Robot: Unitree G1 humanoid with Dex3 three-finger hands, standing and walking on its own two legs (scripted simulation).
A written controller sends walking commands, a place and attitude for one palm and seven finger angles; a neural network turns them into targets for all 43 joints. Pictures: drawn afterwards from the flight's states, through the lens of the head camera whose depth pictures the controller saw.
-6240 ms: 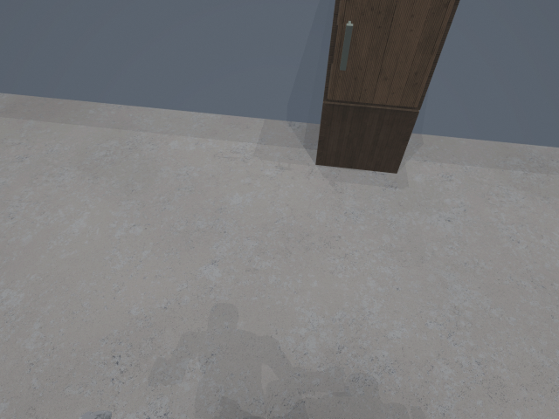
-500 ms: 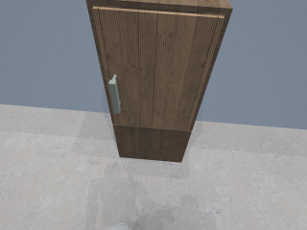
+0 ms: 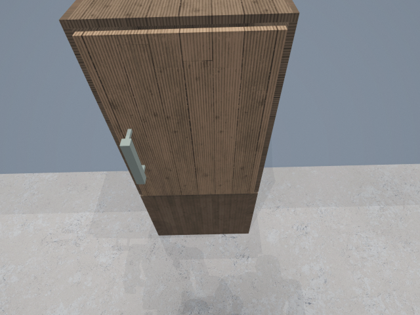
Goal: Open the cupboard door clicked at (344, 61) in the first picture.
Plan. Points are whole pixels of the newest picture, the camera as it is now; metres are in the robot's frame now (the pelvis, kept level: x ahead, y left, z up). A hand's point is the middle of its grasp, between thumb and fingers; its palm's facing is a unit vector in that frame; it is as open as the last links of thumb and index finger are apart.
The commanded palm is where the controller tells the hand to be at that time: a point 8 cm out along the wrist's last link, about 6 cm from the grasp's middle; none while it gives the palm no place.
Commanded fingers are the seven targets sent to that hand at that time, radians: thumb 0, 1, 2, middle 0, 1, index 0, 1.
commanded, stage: come to a stop and stand still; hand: left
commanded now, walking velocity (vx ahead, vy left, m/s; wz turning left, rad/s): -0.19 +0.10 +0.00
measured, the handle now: (135, 157) +0.52 +0.24 -0.08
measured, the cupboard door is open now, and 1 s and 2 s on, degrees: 0 0 0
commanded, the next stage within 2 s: look again from close up in 1.72 s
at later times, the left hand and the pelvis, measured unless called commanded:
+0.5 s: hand out of the picture -0.03 +0.21 -0.17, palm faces +0.02 -0.98 -0.20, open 7.4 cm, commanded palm none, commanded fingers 0.00 0.90 0.90 -0.20 -0.30 -0.20 -0.30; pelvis -0.03 +0.03 +0.01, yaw +0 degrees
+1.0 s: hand out of the picture -0.06 +0.17 -0.17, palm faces +0.03 -0.99 -0.17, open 7.3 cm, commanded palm none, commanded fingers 0.00 0.90 0.90 -0.20 -0.30 -0.20 -0.30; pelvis -0.06 +0.00 +0.00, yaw +0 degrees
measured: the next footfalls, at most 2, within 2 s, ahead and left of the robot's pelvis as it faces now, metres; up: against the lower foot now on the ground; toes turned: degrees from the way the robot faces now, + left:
left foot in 0.20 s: +0.01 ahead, +0.14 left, +0.00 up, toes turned +3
right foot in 0.54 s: -0.03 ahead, -0.10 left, +0.00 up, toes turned -3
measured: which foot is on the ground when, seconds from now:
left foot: up 0.00-0.18, down 0.20-1.00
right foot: down 0.00-0.20, up 0.22-0.52, down 0.54-1.00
